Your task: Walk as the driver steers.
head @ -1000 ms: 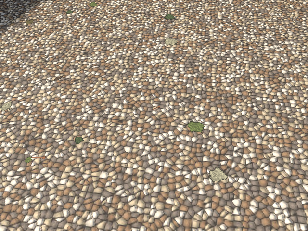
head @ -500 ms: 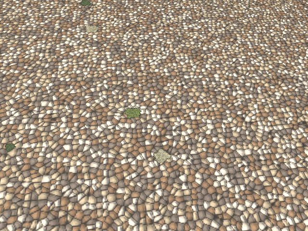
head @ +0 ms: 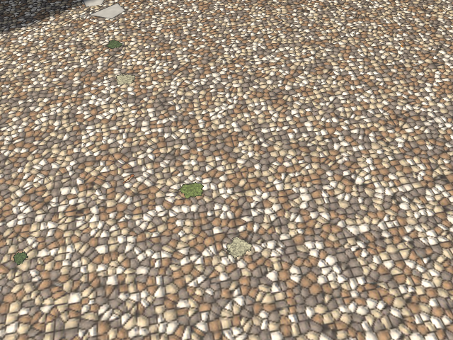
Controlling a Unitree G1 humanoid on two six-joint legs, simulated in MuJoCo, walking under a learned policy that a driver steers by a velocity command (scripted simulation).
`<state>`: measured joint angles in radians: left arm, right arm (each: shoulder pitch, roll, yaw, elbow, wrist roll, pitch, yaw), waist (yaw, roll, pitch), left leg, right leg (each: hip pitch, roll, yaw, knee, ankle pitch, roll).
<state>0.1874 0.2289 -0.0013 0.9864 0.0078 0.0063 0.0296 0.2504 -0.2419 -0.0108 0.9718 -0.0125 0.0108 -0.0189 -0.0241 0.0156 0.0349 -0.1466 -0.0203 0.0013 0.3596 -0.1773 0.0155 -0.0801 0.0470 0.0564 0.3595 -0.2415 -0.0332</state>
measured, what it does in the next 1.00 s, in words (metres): walks ahead: right foot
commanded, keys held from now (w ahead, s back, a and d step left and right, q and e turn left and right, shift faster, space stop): w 0.86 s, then w+q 0.14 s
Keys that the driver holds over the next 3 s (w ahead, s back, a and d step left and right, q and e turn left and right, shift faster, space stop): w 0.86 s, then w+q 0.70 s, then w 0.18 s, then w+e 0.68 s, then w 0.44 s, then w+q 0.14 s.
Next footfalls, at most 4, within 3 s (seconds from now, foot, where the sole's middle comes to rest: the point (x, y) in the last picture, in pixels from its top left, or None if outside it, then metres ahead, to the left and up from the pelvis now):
0.78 right None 0.45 -0.02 -0.78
1.34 left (193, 281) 0.72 0.14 -0.78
1.88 right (200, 194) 1.08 0.12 -0.78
2.42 left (142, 155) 1.30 0.37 -0.78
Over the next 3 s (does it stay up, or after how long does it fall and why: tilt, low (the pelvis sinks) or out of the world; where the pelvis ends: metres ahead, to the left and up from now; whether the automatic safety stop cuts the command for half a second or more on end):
stays up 1.45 0.23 -0.01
